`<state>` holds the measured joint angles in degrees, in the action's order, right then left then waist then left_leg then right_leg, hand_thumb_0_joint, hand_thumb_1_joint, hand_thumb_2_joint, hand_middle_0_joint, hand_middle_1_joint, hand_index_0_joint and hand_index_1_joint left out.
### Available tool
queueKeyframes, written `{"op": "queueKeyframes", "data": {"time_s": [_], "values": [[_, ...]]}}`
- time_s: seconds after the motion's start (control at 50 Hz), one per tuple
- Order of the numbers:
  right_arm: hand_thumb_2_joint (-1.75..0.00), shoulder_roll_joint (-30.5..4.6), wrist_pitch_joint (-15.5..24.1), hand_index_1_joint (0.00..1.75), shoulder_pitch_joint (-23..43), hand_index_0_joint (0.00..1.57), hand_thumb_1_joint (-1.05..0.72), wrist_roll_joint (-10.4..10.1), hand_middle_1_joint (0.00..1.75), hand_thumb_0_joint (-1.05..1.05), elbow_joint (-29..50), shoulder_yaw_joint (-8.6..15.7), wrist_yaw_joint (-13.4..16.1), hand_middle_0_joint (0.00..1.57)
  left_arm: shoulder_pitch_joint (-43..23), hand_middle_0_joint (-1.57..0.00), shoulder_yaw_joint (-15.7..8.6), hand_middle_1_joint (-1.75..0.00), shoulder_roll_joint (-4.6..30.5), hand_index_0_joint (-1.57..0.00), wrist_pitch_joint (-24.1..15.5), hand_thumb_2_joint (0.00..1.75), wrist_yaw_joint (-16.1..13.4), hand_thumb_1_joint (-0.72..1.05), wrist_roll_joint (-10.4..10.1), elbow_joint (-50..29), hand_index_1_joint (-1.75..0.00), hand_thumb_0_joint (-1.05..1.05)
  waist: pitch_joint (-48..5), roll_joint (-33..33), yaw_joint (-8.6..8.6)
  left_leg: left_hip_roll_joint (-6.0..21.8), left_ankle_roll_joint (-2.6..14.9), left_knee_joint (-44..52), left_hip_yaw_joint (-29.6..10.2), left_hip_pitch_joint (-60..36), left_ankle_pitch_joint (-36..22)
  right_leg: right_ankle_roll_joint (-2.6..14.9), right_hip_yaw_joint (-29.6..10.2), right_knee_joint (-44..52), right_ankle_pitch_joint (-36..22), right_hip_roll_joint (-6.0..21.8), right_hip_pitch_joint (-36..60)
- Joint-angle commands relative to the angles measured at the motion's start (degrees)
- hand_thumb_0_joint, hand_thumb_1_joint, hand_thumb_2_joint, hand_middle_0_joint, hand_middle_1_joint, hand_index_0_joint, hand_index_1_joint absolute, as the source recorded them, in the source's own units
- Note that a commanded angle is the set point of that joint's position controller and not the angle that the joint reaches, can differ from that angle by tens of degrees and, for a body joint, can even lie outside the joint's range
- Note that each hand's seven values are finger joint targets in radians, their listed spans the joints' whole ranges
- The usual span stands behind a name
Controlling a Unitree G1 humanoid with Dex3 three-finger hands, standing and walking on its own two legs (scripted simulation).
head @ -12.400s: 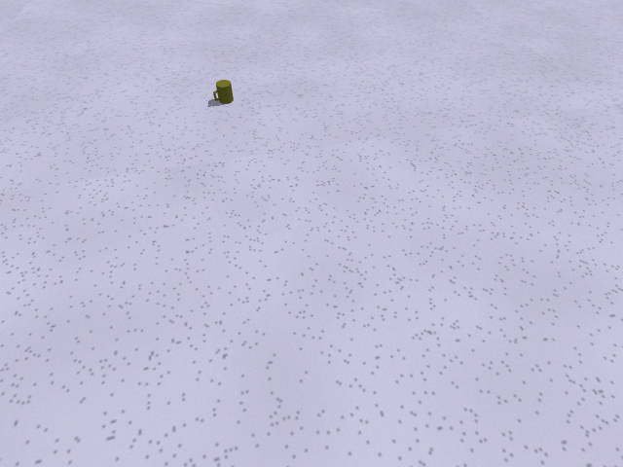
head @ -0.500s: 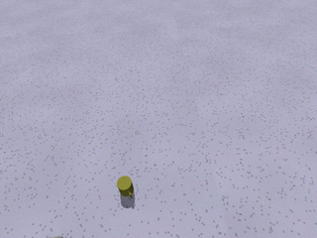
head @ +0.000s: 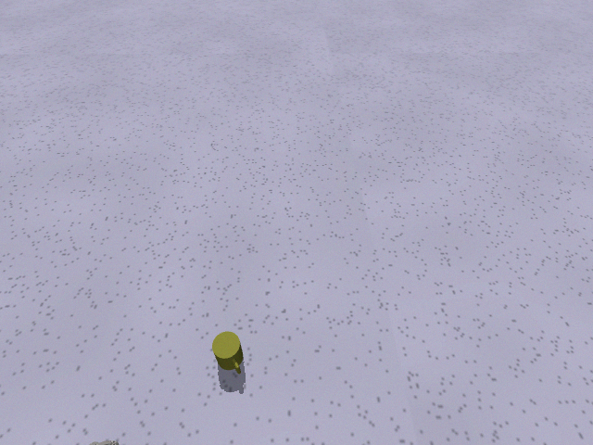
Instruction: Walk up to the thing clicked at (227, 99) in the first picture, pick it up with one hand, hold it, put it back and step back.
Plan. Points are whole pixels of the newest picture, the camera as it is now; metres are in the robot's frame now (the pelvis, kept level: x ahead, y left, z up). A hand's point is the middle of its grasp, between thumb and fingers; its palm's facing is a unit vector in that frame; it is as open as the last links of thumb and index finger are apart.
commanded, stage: stand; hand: left
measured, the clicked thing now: (230, 355) +0.49 +0.22 -0.73
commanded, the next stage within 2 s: walk up in 1.94 s
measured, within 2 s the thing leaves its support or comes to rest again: neither
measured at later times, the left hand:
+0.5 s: hand out of the picture +0.08 +0.25 -0.16, palm faces -0.03 -0.94 -0.34, open 7.4 cm
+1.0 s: hand out of the picture +0.09 +0.24 -0.15, palm faces -0.03 -0.94 -0.35, open 7.4 cm
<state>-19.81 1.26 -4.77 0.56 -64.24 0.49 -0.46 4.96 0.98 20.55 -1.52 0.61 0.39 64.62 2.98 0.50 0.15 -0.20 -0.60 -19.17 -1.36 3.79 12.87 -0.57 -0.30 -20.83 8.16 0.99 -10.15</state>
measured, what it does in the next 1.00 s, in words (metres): stands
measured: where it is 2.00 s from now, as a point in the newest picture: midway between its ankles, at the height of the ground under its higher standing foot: outside the picture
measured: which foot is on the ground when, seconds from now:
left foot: down 0.00-1.00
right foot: down 0.00-1.00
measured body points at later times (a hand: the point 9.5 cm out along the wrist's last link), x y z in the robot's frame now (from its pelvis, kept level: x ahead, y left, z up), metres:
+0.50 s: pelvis +0.01 -0.01 +0.00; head +0.02 -0.01 +0.45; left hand +0.08 +0.29 -0.13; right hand +0.08 -0.31 -0.14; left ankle -0.02 +0.13 -0.75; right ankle +0.04 -0.12 -0.75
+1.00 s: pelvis +0.01 -0.01 +0.00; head +0.02 -0.02 +0.45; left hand +0.09 +0.29 -0.13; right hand +0.08 -0.32 -0.14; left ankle -0.02 +0.13 -0.75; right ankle +0.04 -0.12 -0.75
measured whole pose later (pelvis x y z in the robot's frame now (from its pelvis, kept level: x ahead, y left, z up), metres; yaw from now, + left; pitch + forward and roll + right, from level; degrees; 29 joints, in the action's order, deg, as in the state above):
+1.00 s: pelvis +0.01 -0.01 +0.00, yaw +0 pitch -2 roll +0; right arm -20.4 0.5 -6.6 0.8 -65.0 0.1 -0.4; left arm 5.2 0.5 20.0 -1.1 0.5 0.4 65.2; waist 2.7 -0.5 -0.2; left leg 1.2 -1.8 -17.4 -2.0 3.0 12.7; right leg 0.6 0.5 -19.6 8.4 -0.3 -9.5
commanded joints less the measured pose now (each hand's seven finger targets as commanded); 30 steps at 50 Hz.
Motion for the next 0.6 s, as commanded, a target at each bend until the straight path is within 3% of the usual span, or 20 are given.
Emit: {"op": "queueKeyframes", "data": {"time_s": [0.0,0.04,0.14,0.3,0.42,0.58], "values": [[-0.9,-12.3,0.8,0.3,2.0,0.2,-0.9,-0.3,0.3,0.0,2.3,2.3,0.6,0.2,-2.8,-0.2,-2.4,-0.3,11.8,-0.2,-1.2,0.9,-0.8,0.9,-0.1,-2.5,-0.3,0.0,-4.6,-0.7,-0.23,7.3,1.59,4.3,-4.5,3.0,-7.3,1.85,-5.8,3.3,-6.7,6.1,4.4],[-0.9,-12.5,1.0,0.3,2.5,0.2,-0.9,-0.3,0.3,0.0,2.4,2.4,0.6,0.2,-2.9,-0.2,-2.5,-0.3,11.6,-0.2,-1.3,0.9,-0.9,0.9,-0.1,-2.5,-0.3,0.0,-6.2,-0.9,-0.26,7.6,1.45,3.8,-4.4,1.9,-11.5,1.92,-5.5,2.4,-11.3,6.3,5.6],[-0.9,-12.1,0.7,0.3,3.0,0.2,-0.9,-0.4,0.3,0.0,2.0,2.2,0.6,0.2,-2.5,-0.2,-2.6,-0.3,12.1,-0.2,-1.2,0.9,-1.1,0.9,-0.1,-2.0,-0.3,0.0,-5.3,0.3,-0.03,7.5,1.4,4.5,-4.5,1.4,-10.8,1.68,-4.9,3.2,-10.4,6.2,5.1],[-0.9,-11.9,0.4,0.3,2.7,0.2,-0.9,-0.2,0.3,0.0,1.8,2.1,0.5,0.2,-2.6,-0.2,-2.9,-0.3,12.5,-0.2,-0.8,0.9,-1.0,0.9,0.0,-1.9,-0.3,0.0,-4.0,-0.4,-0.01,6.9,1.36,5.1,-4.2,3.5,-4.5,1.68,-5.6,4.8,-1.5,6.0,4.1],[-0.9,-12.3,0.6,0.3,1.8,0.2,-0.9,-0.3,0.3,0.0,1.6,2.0,0.6,0.2,-2.3,-0.2,-2.9,-0.3,12.2,-0.2,-0.8,0.9,-1.0,0.9,-0.2,-2.0,-0.3,0.0,-5.0,-0.8,0.01,7.3,1.33,4.6,-4.3,2.9,-8.7,2.14,-5.7,3.6,-7.3,6.3,5.4],[-0.9,-12.4,0.5,0.3,1.1,0.2,-0.9,-0.3,0.3,0.0,1.8,1.7,0.8,0.2,-2.1,-0.2,-2.9,-0.3,11.9,-0.2,-0.7,0.9,-0.9,0.9,-0.2,-1.9,-0.3,0.0,-5.8,0.2,-0.04,7.6,1.36,4.4,-4.4,1.9,-10.5,2.02,-5.1,3.1,-9.9,6.3,6.0]]}}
